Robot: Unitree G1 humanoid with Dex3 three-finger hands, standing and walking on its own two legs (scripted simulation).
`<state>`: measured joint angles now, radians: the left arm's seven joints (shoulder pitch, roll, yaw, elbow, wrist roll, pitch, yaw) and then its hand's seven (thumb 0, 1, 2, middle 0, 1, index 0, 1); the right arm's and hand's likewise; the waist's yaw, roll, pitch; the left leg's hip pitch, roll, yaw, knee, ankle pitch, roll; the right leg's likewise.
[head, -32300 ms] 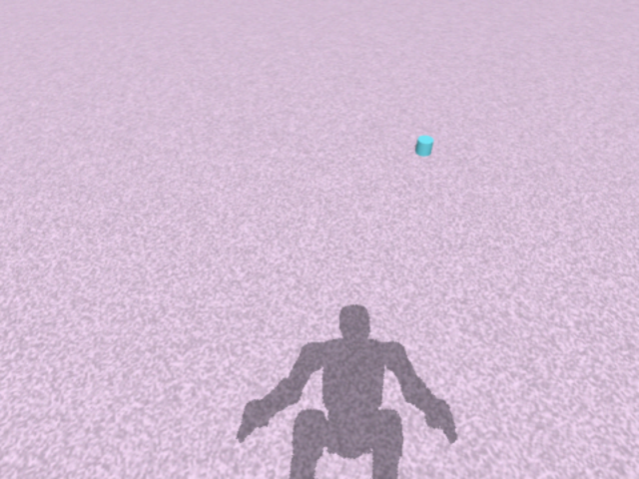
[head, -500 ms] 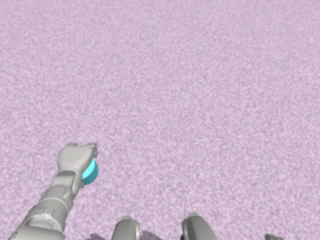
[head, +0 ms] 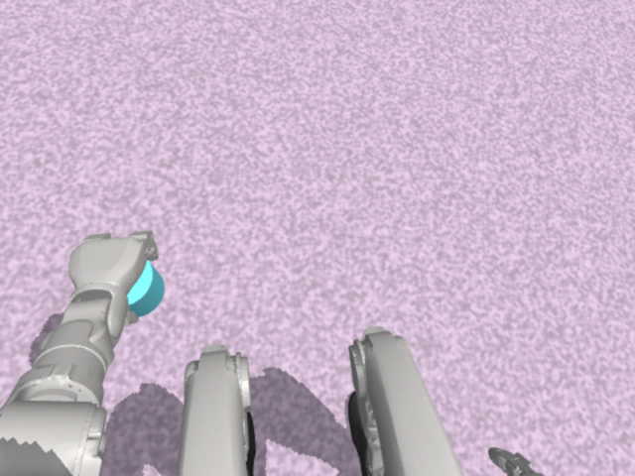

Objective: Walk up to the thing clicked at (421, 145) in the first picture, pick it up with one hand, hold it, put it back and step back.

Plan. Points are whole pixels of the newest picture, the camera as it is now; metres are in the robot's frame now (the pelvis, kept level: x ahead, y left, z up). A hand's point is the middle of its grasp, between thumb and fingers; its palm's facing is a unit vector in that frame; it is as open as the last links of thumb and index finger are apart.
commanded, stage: crouch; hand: left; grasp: from above
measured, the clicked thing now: (128, 284) +0.42 +0.25 -0.19
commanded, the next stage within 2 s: lower in 0.88 s
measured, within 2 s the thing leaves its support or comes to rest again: rests again in 1.80 s
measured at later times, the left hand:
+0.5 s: hand (144, 286) +0.43 +0.25 -0.26, palm faces -0.48 -0.04 -0.88, open 10.8 cm
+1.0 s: hand (152, 286) +0.44 +0.25 -0.30, palm faces -0.47 -0.03 -0.88, open 10.8 cm
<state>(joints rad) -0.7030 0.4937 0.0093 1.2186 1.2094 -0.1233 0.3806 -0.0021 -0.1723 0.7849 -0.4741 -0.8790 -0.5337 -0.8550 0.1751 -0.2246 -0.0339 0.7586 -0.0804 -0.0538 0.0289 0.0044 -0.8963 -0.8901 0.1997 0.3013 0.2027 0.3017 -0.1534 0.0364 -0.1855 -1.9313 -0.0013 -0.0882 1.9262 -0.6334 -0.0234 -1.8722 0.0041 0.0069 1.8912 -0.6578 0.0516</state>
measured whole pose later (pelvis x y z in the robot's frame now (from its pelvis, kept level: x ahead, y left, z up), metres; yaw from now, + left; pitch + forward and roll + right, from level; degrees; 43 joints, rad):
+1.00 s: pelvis -0.01 +0.00 -0.13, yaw -3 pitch +35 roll -6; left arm -0.90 0.64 0.08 1.45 1.25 -0.17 0.45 0.00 -0.18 0.79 -0.50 -0.86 -0.56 -0.83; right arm 0.14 -0.25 0.02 0.78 -0.14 -0.08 0.12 0.00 -0.91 -0.89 0.20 0.30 0.20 0.30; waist -0.21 0.00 -0.08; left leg -2.28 -0.01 -0.15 2.33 -0.66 -0.04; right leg -2.21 0.04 -0.02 2.28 -0.68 0.06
